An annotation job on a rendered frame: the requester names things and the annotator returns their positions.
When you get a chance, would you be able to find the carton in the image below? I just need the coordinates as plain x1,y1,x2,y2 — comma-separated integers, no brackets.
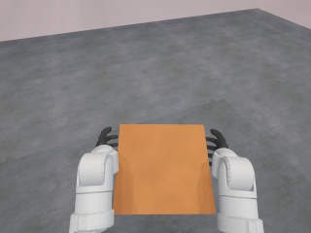
113,124,216,215

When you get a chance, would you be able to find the right robot forearm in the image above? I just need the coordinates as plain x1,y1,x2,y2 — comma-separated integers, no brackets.
211,148,264,233

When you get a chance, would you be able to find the left robot forearm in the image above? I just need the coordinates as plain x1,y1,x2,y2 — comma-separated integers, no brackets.
68,145,119,233

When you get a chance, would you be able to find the right robot hand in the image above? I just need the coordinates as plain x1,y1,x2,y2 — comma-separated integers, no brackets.
205,129,228,166

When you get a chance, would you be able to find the left robot hand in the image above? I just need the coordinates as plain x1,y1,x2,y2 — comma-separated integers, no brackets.
96,126,119,148

